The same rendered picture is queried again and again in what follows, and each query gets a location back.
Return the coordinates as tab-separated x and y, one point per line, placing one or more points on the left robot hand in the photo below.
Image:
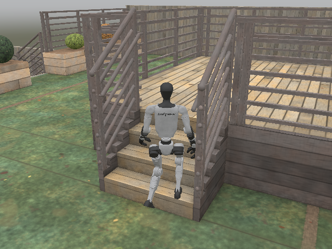
142	143

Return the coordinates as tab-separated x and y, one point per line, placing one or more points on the robot left forearm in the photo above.
143	135

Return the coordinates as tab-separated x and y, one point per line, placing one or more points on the robot right upper arm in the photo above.
185	118

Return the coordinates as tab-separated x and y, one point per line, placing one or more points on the robot right forearm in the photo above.
191	138

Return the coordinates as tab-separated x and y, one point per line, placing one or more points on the robot torso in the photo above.
166	125

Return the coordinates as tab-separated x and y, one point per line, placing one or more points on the right robot hand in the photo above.
193	151

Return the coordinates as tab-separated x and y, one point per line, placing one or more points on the robot left upper arm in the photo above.
147	118

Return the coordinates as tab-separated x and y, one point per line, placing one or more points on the left robot thigh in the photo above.
156	158

